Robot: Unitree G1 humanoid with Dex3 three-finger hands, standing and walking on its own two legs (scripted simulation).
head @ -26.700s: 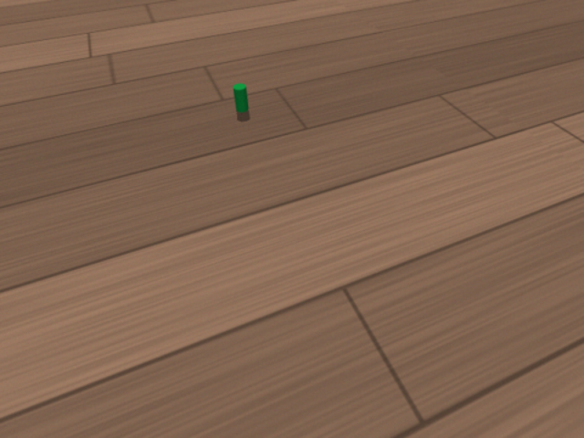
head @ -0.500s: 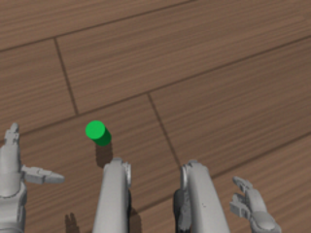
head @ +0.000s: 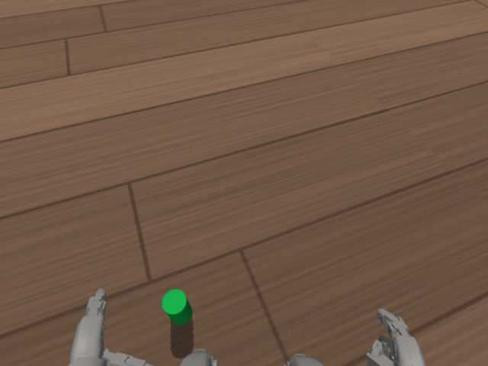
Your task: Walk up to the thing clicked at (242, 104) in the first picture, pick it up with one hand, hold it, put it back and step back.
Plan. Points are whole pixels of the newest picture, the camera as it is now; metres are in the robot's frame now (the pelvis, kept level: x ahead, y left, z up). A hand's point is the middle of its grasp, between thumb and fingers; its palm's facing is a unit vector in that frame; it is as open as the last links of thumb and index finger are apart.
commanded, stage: home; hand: left
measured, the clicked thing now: (178, 307) +0.38 +0.23 -0.62
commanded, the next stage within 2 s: stand in 1.84 s
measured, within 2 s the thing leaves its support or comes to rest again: neither
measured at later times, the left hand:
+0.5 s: hand (132, 352) +0.17 +0.18 -0.03, palm faces +0.11 -0.95 -0.30, open 17.5 cm
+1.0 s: hand (134, 364) +0.15 +0.17 -0.03, palm faces +0.10 -0.95 -0.29, open 17.4 cm
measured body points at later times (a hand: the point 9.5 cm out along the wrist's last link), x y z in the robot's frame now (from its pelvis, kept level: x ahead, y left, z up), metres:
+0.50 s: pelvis +0.01 +0.00 +0.02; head +0.04 +0.00 +0.47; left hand +0.16 +0.23 -0.01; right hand +0.17 -0.24 -0.05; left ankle +0.01 +0.12 -0.66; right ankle -0.01 -0.13 -0.66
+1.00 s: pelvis -0.01 -0.01 +0.03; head +0.01 -0.01 +0.48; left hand +0.15 +0.22 -0.01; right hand +0.15 -0.25 -0.05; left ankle +0.01 +0.12 -0.66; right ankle -0.01 -0.13 -0.66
